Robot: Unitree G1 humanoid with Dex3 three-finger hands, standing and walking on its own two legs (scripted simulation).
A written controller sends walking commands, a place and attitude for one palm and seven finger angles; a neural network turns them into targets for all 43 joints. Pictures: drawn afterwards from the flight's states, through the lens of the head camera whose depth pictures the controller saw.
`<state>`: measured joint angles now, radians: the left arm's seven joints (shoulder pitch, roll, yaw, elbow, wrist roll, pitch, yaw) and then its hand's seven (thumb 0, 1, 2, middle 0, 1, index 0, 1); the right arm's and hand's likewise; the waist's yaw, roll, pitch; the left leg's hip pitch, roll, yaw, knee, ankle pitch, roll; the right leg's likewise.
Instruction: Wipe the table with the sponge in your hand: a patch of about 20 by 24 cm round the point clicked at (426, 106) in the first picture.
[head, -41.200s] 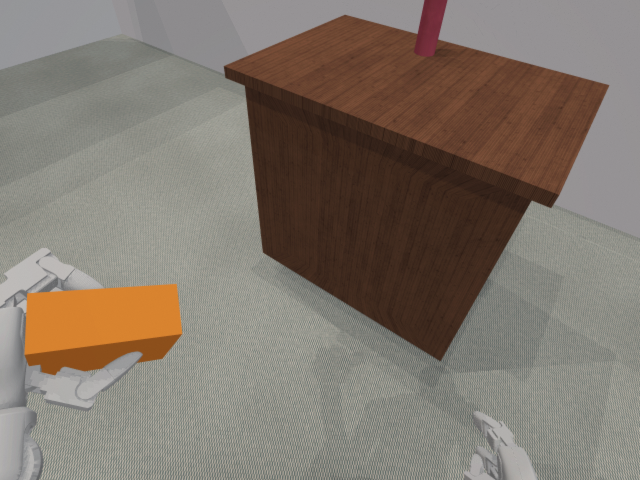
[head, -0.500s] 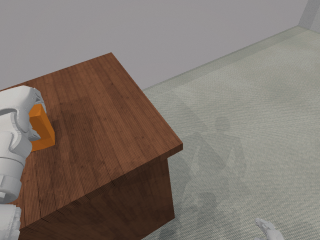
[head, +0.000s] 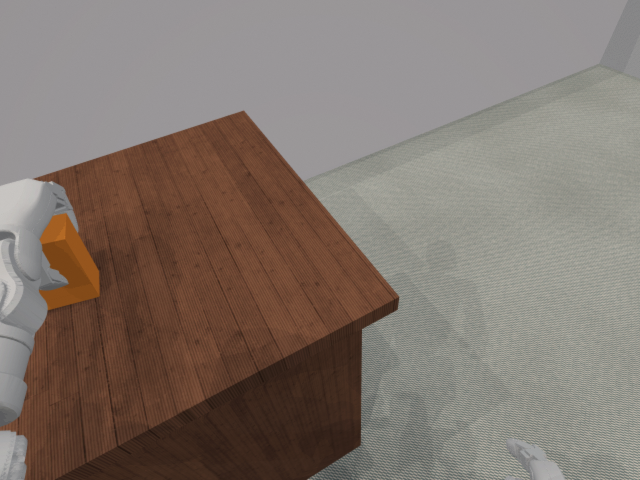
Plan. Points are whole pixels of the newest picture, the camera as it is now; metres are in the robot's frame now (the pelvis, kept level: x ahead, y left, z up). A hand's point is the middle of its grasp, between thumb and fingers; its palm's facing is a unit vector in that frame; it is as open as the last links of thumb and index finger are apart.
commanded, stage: slide back across to the first lane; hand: left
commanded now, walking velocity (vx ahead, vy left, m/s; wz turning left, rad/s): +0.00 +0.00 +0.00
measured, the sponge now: (46, 276) +0.33 +0.38 +0.10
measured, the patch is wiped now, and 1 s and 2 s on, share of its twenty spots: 1.00 1.00 1.00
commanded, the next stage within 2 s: wipe back along the first lane in 0.20 s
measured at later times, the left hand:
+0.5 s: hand (8, 260) +0.32 +0.40 +0.15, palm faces +0.06 -0.05 -1.00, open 9.3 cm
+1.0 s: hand (14, 293) +0.27 +0.36 +0.15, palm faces +0.14 -0.09 -0.99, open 9.3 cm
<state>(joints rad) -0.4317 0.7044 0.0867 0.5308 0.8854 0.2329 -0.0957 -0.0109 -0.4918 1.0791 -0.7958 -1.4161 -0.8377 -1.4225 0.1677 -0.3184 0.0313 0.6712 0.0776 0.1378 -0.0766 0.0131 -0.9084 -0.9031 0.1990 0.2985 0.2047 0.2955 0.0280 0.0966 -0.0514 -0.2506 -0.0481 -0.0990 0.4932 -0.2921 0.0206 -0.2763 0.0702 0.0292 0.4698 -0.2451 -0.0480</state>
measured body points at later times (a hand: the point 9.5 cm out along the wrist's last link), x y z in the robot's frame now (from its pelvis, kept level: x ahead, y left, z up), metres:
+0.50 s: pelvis +0.03 +0.06 +0.01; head +0.05 +0.03 +0.45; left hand +0.31 +0.40 +0.20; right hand +0.25 -0.15 -0.10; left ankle -0.02 +0.12 -0.74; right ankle +0.00 -0.09 -0.74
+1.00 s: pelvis +0.01 +0.06 +0.00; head +0.01 +0.03 +0.45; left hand +0.26 +0.36 +0.20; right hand +0.25 -0.14 -0.08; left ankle -0.02 +0.11 -0.74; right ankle +0.00 -0.09 -0.74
